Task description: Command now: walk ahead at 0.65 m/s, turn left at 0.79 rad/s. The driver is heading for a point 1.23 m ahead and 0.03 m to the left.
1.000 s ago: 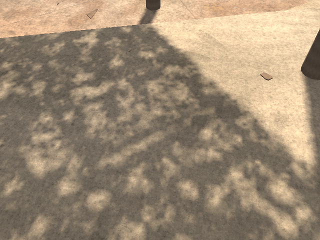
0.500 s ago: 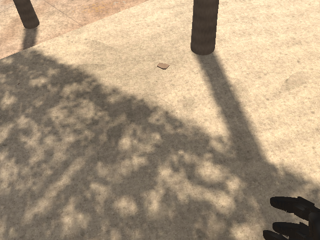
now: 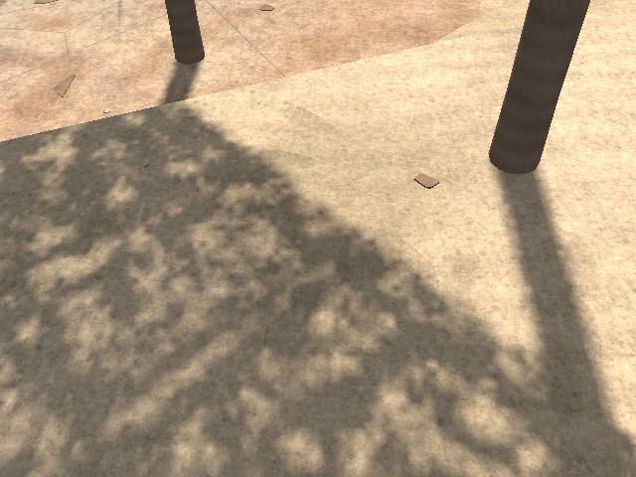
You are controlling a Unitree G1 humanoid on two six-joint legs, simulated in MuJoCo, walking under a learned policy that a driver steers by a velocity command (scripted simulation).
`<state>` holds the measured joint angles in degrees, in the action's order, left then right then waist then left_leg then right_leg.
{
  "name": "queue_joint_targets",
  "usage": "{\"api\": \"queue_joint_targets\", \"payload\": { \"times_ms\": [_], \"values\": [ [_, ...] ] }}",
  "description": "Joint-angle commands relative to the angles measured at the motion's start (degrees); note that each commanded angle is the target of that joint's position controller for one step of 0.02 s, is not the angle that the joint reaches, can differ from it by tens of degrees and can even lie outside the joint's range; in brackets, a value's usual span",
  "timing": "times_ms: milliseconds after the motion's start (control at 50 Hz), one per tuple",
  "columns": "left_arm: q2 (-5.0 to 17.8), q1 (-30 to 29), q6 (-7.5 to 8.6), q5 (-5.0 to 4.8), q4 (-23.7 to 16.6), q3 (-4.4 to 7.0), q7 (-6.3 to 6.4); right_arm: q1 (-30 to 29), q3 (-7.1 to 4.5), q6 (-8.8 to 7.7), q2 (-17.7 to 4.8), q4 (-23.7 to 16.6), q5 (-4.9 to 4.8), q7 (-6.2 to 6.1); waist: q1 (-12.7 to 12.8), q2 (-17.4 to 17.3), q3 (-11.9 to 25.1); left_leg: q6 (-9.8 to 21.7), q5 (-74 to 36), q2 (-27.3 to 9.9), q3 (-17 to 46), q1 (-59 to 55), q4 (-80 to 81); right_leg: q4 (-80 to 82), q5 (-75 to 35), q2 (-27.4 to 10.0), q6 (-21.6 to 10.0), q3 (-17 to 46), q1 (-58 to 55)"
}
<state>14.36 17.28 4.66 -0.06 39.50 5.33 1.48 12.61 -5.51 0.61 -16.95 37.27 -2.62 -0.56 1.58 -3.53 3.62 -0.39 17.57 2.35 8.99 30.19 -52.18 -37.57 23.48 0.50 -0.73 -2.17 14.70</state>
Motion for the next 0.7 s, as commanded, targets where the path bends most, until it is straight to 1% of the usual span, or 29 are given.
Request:
{"api": "queue_joint_targets", "payload": {
  "times_ms": [20,40,60,100,120,160,220,240,260,280,300,320,340,360,380,400,420,440,460,480,500,520,540,560,600,640,660,680,700],
  "values": [
    [5.49,-4.21,1.93,-0.71,-4.50,1.08,0.39,-4.22,-0.54,-1.52,-3.81,-5.14,2.05,1.48,-1.22,7.35,-5.45,1.56,-5.66,-5.59,-3.64,16.73,-15.25,24.28,-1.02,-16.97,-6.32,19.29,-8.60],
    [5.50,-2.74,2.14,0.02,-4.06,0.89,0.12,-6.07,-0.30,-1.26,-3.47,-5.66,1.52,2.16,-0.49,6.78,-6.18,1.63,-7.60,-5.43,-5.52,15.16,-15.03,25.05,-2.53,-15.41,-5.17,14.84,-7.66],
    [6.02,-0.87,2.36,0.31,-3.30,0.95,-0.12,-8.67,0.00,-1.04,-2.93,-6.45,0.78,2.75,0.61,6.49,-7.36,1.56,-8.70,-5.57,-6.43,15.61,-12.73,25.70,-2.98,-14.98,-4.86,11.98,-8.67],
    [7.21,3.37,2.77,0.24,-1.53,1.23,-0.53,-13.68,0.47,-1.05,-2.22,-8.02,0.40,3.61,3.13,7.30,-9.62,1.16,-10.53,-5.96,-7.28,17.40,-5.79,26.48,-2.91,-15.29,-5.14,8.75,-12.31],
    [8.02,4.80,2.91,0.12,-0.82,1.42,-0.70,-15.34,0.55,-1.28,-2.18,-8.57,0.40,4.02,3.83,8.22,-9.99,0.95,-11.76,-6.02,-7.59,17.32,-2.08,26.65,-3.23,-15.66,-5.22,7.59,-13.93],
    [9.97,5.44,3.05,-0.12,-0.15,1.86,-0.95,-17.19,0.61,-1.77,-2.43,-9.09,0.31,4.81,4.25,10.02,-10.09,0.98,-13.94,-6.14,-8.60,14.60,4.25,27.15,-4.72,-16.05,-4.74,4.93,-15.18],
    [11.85,5.12,3.12,-0.86,0.37,2.23,-1.18,-19.63,0.86,-2.06,-2.56,-9.49,0.62,5.56,4.50,9.85,-12.75,2.50,-14.32,-6.02,-10.89,9.31,10.82,29.14,-9.12,-16.21,-3.96,0.79,-14.01],
    [12.27,4.58,3.10,-1.15,0.49,2.28,-1.34,-20.01,0.92,-2.02,-2.56,-9.49,0.76,5.62,4.18,9.48,-13.70,3.59,-13.40,-5.48,-11.80,6.51,13.09,28.95,-13.39,-15.63,-3.78,-1.11,-13.18],
    [12.17,5.11,3.12,-1.48,0.96,2.08,-1.48,-19.67,1.22,-2.36,-1.83,-9.28,1.46,5.50,3.61,9.04,-13.61,4.92,-11.83,-3.87,-12.38,-0.38,15.88,27.93,-23.86,-15.25,-4.33,-2.32,-9.98],
    [12.35,5.06,3.19,-1.56,1.48,1.83,-1.65,-16.02,0.60,-2.82,-2.48,-8.18,2.14,5.14,0.71,8.44,-10.73,6.54,-11.56,-1.02,-13.53,-10.25,17.86,21.67,-41.50,-14.05,-5.18,-4.16,-7.51],
    [13.96,4.44,2.92,-2.90,1.80,2.11,-1.67,-5.16,-0.63,-3.19,-4.58,-4.82,2.99,4.49,-5.74,8.16,-6.78,8.98,-13.43,2.33,-15.88,-25.19,23.05,8.67,-58.90,-12.67,-5.37,-6.67,-2.57],
    [12.57,1.79,3.18,-2.96,-0.19,1.27,-1.70,10.55,-2.64,-3.12,-9.30,-0.92,3.44,3.30,-13.82,5.76,-2.32,11.89,-17.61,-0.99,-9.42,-47.51,22.59,-11.06,-51.72,-10.84,-4.20,-6.15,13.90],
    [2.37,6.24,3.36,0.50,-2.91,-1.83,-2.02,17.07,-3.25,-3.86,-17.17,0.37,3.32,2.47,-9.09,-13.04,7.79,13.91,-22.52,-17.61,11.30,-62.73,15.46,-39.46,10.78,-3.83,-2.86,-2.35,30.11],
    [5.54,9.08,4.35,-3.63,-1.82,-2.10,-1.56,20.33,-3.42,-4.63,-16.54,-0.34,3.51,2.11,-12.74,-11.00,21.45,21.69,-1.11,-26.22,29.68,-65.95,25.28,-47.39,9.92,0.95,-2.62,13.01,35.30],
    [9.75,1.38,4.34,-5.87,-2.74,-0.69,-1.14,19.83,-2.71,-4.87,-12.42,1.35,3.42,1.84,-14.04,-3.76,13.23,18.65,5.76,-23.33,24.32,-58.72,30.68,-45.49,3.57,-2.65,-2.39,12.07,40.30],
    [9.98,-2.42,3.97,-4.63,-4.05,-0.90,-0.90,15.30,-1.71,-5.15,-10.52,2.64,2.42,1.84,-11.58,-2.49,6.84,16.26,7.28,-21.94,20.51,-50.44,32.88,-41.92,-1.13,-5.37,-2.14,10.22,40.63],
    [9.34,-2.51,3.08,-2.82,-3.11,-1.07,-0.65,10.02,-0.41,-5.45,-7.58,2.27,2.61,1.95,-8.47,-0.48,3.19,15.04,7.27,-21.12,17.75,-41.60,34.30,-41.41,-4.62,-8.20,-1.45,9.13,38.31],
    [9.18,0.28,1.88,-2.22,-2.18,-0.94,-1.02,5.63,0.54,-5.95,-4.67,1.80,3.66,2.13,-4.82,-1.89,0.27,14.64,5.24,-20.29,14.58,-32.80,35.69,-39.94,-8.36,-9.98,-1.20,10.20,34.29],
    [7.90,2.39,0.48,-2.59,-1.17,-1.04,-1.58,3.39,1.09,-6.66,-2.55,1.94,4.23,2.40,-2.35,-2.36,-1.48,13.70,3.31,-19.67,11.62,-26.27,37.64,-40.08,-10.43,-11.00,-1.28,10.91,30.95],
    [5.95,2.83,-0.62,-2.93,-0.79,-1.42,-1.75,1.75,1.21,-7.33,-1.83,2.59,3.75,2.56,-0.67,-1.60,-3.67,12.73,0.45,-19.52,7.80,-22.46,39.65,-39.44,-11.23,-11.52,-1.28,11.54,31.07],
    [4.29,2.16,-1.43,-3.10,-0.72,-1.92,-1.68,0.76,1.18,-7.80,-1.70,3.26,3.33,2.56,0.07,-0.58,-6.16,11.56,-3.49,-19.27,3.64,-19.34,41.50,-38.57,-11.94,-11.80,-1.27,12.12,32.09],
    [3.78,0.91,-1.87,-3.01,-0.81,-2.12,-1.48,0.21,1.17,-8.15,-1.65,3.72,3.57,2.39,0.26,0.66,-8.21,10.45,-8.66,-18.15,-1.04,-17.70,42.97,-37.02,-14.82,-11.28,-1.18,12.46,33.31],
    [3.96,-0.86,-1.95,-2.63,-1.05,-2.15,-1.42,-0.13,1.35,-8.38,-0.83,3.98,3.74,2.11,0.07,2.08,-9.61,8.45,-15.74,-15.08,-7.82,-16.91,43.65,-33.55,-18.19,-10.14,-1.52,11.42,33.16],
    [3.39,-2.27,-1.72,-2.41,-1.90,-2.45,-1.51,-0.40,1.23,-8.62,-1.76,4.39,3.97,1.58,0.48,0.54,-10.38,7.78,-18.26,-14.15,-11.14,-16.23,44.98,-29.17,-22.84,-9.29,-1.47,9.82,32.59],
    [3.84,-5.38,-1.13,-1.77,-2.03,-2.52,-2.43,0.89,1.44,-8.97,-1.70,5.47,3.75,0.67,-0.60,3.97,-11.57,5.23,-24.61,-11.30,-17.92,-17.60,46.80,-20.92,-31.66,-7.30,-2.70,4.87,29.61],
    [2.58,-8.75,-0.43,-1.80,-3.06,-2.97,-3.87,3.89,1.33,-8.82,-3.67,6.63,3.13,-0.04,-1.93,5.47,-11.77,2.60,-32.42,-10.84,-21.01,-20.44,47.42,-11.75,-36.31,-4.91,-4.67,-0.30,24.29],
    [2.73,-10.07,-0.03,-1.89,-3.89,-2.84,-4.62,5.48,1.21,-8.54,-5.23,7.11,3.14,-0.44,-2.08,4.74,-11.06,1.27,-43.00,-11.02,-21.65,-23.18,45.86,-8.22,-36.47,-2.64,-5.79,-3.03,20.99],
    [4.00,-10.21,0.18,-2.11,-4.51,-2.21,-5.26,6.99,0.86,-8.00,-7.24,7.37,3.47,-1.06,-1.28,2.22,-9.00,0.18,-56.95,-11.42,-22.07,-27.47,42.02,-6.55,-35.33,0.09,-6.40,-6.07,17.89],
    [5.81,-8.25,0.01,-2.83,-4.60,-1.40,-5.68,7.19,0.32,-7.04,-9.45,7.12,3.77,-1.79,0.73,-0.91,-6.46,-0.51,-70.33,-12.23,-22.46,-31.52,36.44,-6.39,-32.23,2.47,-6.73,-8.43,14.62]
  ]
}}
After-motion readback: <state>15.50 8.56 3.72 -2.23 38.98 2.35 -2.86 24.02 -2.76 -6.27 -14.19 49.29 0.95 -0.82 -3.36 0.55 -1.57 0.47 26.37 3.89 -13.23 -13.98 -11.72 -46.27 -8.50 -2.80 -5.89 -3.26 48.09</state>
